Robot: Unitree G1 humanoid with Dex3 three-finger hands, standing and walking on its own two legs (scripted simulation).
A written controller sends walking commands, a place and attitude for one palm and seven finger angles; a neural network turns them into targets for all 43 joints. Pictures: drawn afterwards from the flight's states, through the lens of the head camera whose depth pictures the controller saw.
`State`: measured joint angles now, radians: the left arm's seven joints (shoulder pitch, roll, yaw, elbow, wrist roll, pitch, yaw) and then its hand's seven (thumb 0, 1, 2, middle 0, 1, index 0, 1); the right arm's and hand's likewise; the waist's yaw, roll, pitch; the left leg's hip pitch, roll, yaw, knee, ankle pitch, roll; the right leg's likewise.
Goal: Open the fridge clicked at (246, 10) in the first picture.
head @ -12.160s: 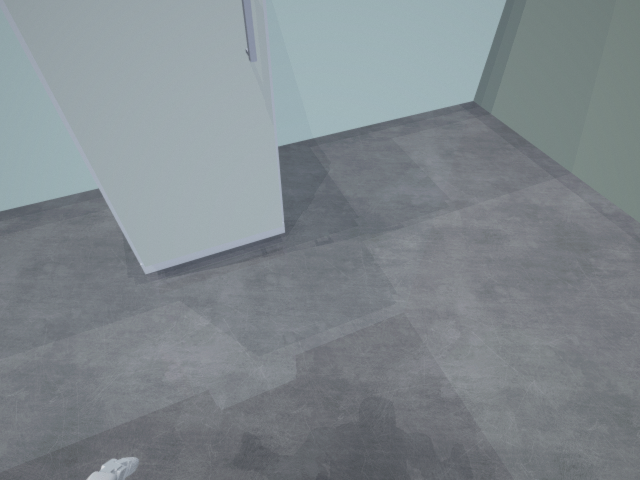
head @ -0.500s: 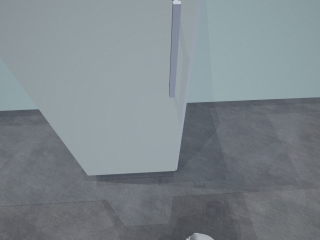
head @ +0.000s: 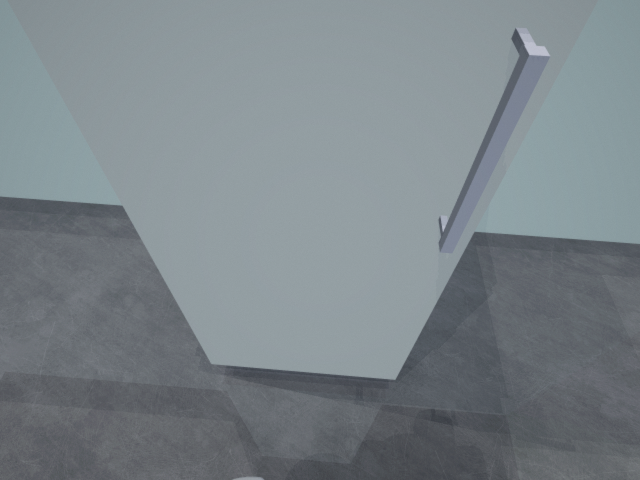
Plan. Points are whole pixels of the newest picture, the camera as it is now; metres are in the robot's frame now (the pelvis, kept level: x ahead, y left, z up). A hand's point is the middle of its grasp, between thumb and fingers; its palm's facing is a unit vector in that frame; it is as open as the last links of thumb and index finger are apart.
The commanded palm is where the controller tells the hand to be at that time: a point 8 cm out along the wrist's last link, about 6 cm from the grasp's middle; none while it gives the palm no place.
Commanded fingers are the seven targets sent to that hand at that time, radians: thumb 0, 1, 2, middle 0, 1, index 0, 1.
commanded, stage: come to a stop and stand still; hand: right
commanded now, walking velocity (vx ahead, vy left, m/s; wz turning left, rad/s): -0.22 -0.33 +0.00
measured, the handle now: (476, 162) +0.44 -0.14 +0.18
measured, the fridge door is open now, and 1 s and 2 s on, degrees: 0 0 0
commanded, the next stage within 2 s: none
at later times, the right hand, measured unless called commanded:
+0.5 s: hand out of the picture +0.03 -0.19 -0.17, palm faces +0.07 +0.98 -0.20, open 7.4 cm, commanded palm none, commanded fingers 0.00 -0.90 -0.90 0.20 0.30 0.20 0.30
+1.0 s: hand out of the picture -0.07 -0.22 -0.16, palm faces +0.04 +0.98 -0.21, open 7.4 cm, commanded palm none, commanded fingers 0.00 -0.90 -0.90 0.20 0.30 0.20 0.30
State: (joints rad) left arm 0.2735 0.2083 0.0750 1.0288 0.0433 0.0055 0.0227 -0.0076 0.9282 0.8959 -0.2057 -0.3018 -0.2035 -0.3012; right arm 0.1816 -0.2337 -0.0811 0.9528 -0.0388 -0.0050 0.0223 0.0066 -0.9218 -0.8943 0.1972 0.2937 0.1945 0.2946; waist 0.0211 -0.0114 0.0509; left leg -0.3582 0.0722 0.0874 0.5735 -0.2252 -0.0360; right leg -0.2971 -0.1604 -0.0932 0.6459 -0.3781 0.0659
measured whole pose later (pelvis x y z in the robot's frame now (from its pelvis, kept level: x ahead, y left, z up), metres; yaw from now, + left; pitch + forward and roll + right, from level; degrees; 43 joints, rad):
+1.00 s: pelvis -0.08 -0.04 +0.01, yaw +0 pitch -4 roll +2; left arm 0.32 0.19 0.05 0.98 0.02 0.05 0.00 0.00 0.91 0.90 -0.20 -0.30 -0.20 -0.30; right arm 0.40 -0.16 -0.01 0.94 -0.04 0.02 -0.04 0.00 -0.91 -0.89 0.20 0.29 0.20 0.30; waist 0.00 -0.03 0.01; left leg -0.26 0.05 0.02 0.53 -0.29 0.01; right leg -0.32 0.05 -0.16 0.47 -0.16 -0.11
